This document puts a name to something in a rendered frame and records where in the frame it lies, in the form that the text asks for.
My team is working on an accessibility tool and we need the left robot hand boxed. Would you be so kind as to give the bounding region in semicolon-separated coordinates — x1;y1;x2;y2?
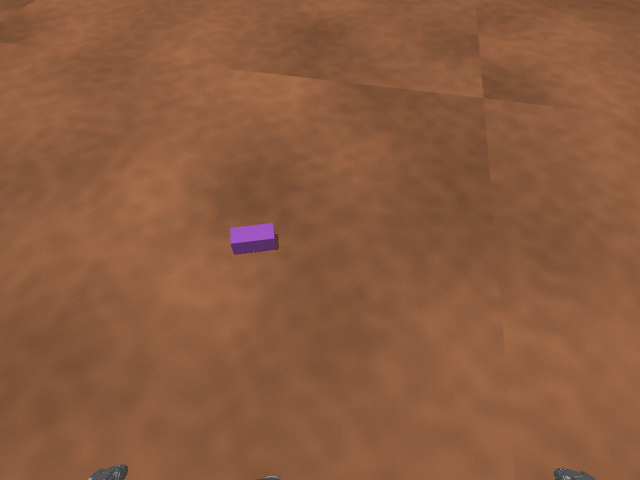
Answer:
88;464;128;480

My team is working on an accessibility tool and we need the carton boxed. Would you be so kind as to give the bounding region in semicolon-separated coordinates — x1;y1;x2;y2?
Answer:
230;223;276;254

